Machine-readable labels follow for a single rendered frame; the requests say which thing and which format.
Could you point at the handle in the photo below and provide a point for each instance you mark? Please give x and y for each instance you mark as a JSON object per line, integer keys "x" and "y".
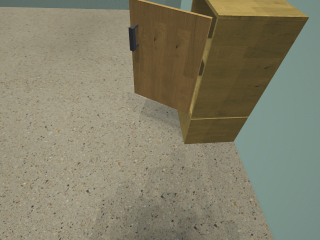
{"x": 132, "y": 37}

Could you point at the cupboard door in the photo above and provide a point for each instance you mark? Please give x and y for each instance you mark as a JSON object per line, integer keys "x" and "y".
{"x": 167, "y": 62}

